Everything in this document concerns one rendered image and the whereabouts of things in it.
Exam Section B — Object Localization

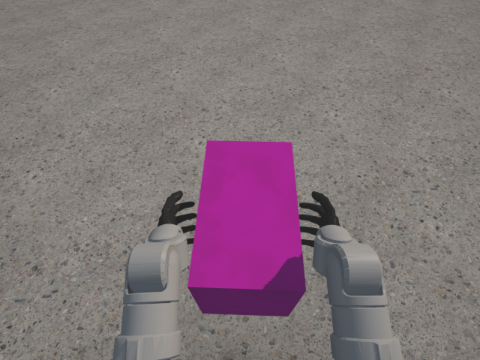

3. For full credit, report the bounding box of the robot left hand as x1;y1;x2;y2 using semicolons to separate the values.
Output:
157;190;197;245

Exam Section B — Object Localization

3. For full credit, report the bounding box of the left robot forearm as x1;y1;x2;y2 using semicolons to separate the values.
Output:
112;223;190;360

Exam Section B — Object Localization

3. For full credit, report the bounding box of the carton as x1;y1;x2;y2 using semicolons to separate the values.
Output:
187;140;306;317

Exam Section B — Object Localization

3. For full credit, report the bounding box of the right robot forearm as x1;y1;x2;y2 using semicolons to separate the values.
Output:
313;225;403;360

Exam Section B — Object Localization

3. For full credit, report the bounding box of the robot right hand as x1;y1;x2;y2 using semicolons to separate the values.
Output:
298;191;340;247

